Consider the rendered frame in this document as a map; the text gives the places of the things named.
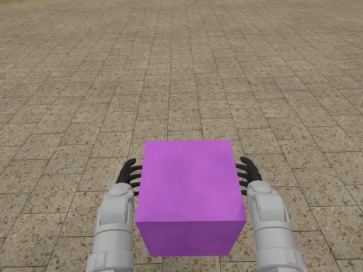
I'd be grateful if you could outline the carton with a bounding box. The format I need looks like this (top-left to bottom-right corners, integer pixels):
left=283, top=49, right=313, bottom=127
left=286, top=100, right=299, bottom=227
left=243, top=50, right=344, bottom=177
left=135, top=140, right=247, bottom=257

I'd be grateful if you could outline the left robot hand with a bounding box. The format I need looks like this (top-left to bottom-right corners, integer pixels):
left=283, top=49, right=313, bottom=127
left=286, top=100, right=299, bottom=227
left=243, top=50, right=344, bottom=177
left=116, top=158, right=142, bottom=196

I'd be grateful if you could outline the left robot forearm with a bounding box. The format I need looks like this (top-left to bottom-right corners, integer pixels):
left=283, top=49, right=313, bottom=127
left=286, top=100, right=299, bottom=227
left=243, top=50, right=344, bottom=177
left=85, top=182, right=134, bottom=272

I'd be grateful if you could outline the right robot hand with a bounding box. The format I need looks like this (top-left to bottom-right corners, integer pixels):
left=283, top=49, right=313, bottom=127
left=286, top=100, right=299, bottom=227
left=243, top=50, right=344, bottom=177
left=235, top=156, right=262, bottom=196

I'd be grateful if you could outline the right robot forearm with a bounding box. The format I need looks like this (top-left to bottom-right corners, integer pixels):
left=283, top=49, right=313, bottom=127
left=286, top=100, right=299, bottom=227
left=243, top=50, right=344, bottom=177
left=247, top=180, right=308, bottom=272

